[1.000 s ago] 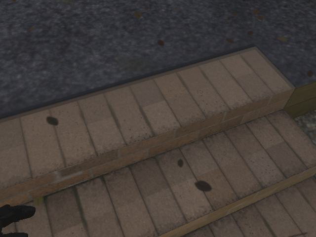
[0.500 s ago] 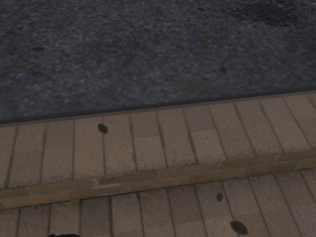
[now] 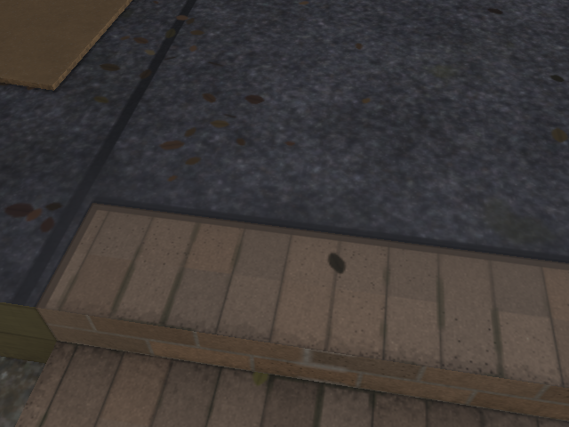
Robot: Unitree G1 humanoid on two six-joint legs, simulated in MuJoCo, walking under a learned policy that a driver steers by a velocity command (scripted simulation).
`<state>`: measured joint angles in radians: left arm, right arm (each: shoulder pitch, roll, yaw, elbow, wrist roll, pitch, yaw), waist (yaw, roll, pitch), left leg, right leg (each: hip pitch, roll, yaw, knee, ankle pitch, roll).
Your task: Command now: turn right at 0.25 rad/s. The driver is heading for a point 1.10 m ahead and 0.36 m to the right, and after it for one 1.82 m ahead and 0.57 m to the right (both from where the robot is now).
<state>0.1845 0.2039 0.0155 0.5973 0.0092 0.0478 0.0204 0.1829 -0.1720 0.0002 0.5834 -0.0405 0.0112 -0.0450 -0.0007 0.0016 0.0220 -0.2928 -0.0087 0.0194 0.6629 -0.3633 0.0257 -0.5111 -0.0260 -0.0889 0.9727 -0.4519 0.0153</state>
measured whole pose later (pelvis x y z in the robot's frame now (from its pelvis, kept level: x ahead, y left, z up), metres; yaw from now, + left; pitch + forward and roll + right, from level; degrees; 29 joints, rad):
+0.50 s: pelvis +0.03 +0.05 +0.00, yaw -23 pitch +3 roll +0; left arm 0.19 0.25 0.11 0.63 0.03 0.05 0.03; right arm 0.16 -0.19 -0.01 0.57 -0.02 0.03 -0.07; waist 0.02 -0.05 0.02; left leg -0.39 -0.05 0.05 0.62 -0.27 0.07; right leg -0.59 0.12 0.12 1.02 -0.45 0.01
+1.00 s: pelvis +0.15 -0.07 +0.01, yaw -34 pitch +5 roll -1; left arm -0.07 0.11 0.00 0.58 0.04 0.00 -0.05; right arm 0.71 -0.09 -0.02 1.00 -0.03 -0.14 -0.02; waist -0.11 -0.07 -0.05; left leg 0.05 0.04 0.10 0.24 -0.37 0.03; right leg -1.27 -0.13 -0.05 1.94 -0.35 -0.06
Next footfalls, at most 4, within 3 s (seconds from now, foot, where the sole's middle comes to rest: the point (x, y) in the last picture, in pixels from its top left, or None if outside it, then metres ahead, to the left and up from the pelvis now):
0.08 right None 0.09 -0.09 -0.76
0.42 left None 0.12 0.09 -0.76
1.14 right None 0.33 -0.38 -0.62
1.62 left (481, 295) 0.67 -0.38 -0.48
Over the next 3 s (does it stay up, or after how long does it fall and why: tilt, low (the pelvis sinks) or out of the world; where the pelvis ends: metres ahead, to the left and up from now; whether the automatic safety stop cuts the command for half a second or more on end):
stays up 1.19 -0.47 0.30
